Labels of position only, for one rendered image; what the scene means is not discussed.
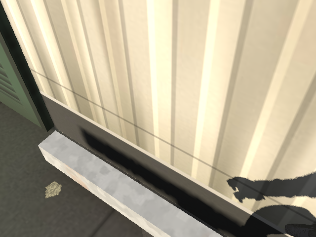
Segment robot right hand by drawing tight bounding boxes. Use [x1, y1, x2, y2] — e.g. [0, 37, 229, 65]
[284, 223, 316, 237]

